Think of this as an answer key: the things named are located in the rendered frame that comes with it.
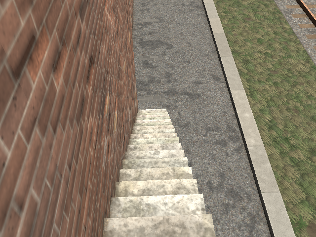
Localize stairs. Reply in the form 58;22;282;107
103;109;215;237

